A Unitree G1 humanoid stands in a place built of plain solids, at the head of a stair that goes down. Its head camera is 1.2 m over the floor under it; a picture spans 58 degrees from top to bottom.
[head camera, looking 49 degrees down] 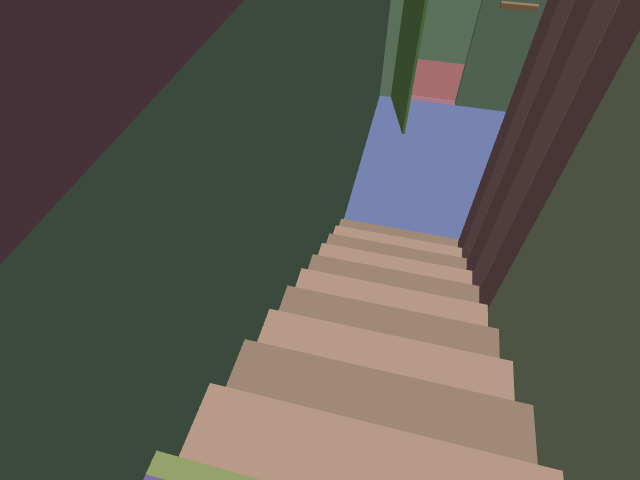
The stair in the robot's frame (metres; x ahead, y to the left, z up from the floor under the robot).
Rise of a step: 0.18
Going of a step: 0.26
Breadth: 1.09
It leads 14 degrees to the right of straight ahead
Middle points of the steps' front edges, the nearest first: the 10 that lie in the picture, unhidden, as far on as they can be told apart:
0.45 -0.17 -0.17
0.70 -0.23 -0.35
0.95 -0.29 -0.53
1.20 -0.36 -0.70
1.46 -0.42 -0.88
1.71 -0.48 -1.06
1.96 -0.54 -1.23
2.21 -0.60 -1.41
2.47 -0.67 -1.59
2.72 -0.73 -1.76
